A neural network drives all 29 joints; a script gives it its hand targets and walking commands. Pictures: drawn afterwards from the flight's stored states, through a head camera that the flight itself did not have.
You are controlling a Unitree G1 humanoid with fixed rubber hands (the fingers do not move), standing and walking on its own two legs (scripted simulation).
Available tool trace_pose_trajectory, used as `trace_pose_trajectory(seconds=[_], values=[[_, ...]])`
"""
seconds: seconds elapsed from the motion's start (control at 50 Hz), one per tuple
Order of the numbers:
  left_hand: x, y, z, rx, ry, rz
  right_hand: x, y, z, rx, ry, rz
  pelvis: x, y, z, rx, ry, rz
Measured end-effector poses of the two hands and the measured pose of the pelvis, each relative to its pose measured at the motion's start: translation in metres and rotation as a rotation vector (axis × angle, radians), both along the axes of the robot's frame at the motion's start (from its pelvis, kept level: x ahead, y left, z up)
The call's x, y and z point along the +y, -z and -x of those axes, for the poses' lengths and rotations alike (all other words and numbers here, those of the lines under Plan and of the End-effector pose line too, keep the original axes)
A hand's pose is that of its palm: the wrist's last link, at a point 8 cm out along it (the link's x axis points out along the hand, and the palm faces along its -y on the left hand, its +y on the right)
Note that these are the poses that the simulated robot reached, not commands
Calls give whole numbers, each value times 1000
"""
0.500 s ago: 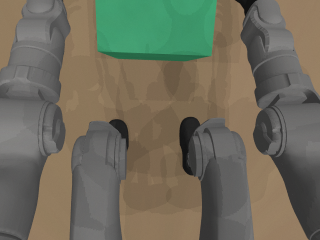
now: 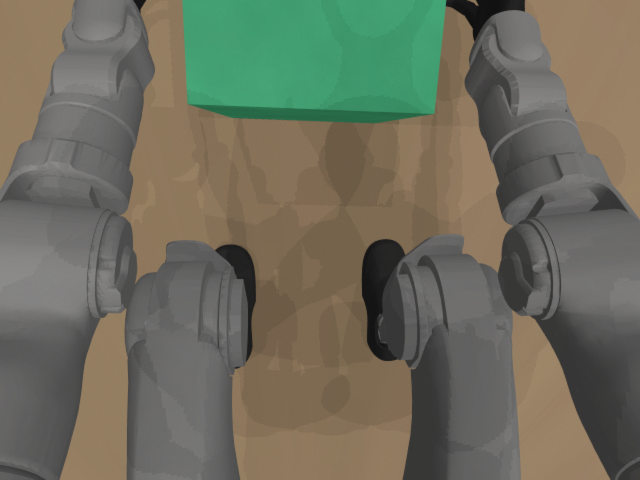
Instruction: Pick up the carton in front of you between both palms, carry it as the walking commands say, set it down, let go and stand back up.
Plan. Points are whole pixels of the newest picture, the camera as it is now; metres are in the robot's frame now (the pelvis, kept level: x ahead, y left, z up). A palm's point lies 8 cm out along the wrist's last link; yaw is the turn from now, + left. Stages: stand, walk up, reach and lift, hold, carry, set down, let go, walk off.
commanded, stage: reach and lift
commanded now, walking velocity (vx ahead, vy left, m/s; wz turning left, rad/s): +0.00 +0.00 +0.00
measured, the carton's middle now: (310, 20) +0.54 +0.00 -0.25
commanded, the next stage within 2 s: none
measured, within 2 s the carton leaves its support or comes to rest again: leaves its support in 0.44 s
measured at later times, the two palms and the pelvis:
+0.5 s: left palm out of the picture +0.54 +0.15 -0.16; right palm out of the picture +0.54 -0.15 -0.16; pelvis +0.00 +0.00 -0.01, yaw +0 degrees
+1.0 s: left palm out of the picture +0.49 +0.15 +0.05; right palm out of the picture +0.49 -0.14 +0.05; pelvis -0.01 +0.00 +0.11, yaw +1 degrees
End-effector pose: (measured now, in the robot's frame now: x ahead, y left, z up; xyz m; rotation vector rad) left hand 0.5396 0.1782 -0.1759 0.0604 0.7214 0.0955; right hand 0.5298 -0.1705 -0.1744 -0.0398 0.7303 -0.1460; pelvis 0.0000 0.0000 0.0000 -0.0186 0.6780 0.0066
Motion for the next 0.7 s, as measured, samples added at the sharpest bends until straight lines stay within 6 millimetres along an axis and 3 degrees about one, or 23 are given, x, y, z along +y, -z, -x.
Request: trace_pose_trajectory(seconds=[0.14,0.42,0.48,0.56,0.7], values=[[-22,-1,-1,1,28,20,21,-1,-2,-5,-28,-22,0,-4,5,-11,0,0],[-25,-5,-5,39,17,21,24,-4,-7,31,-18,-30,0,4,0,-30,0,-3],[-27,-10,-1,29,7,26,24,-14,-8,19,-7,-26,0,5,-3,-20,1,-4],[-27,-35,2,-19,-10,45,24,-40,-4,-30,10,-42,0,2,-4,-2,0,-5],[-23,-115,18,-61,-45,65,29,-115,12,-73,28,-70,-1,-26,-1,31,-6,-3]])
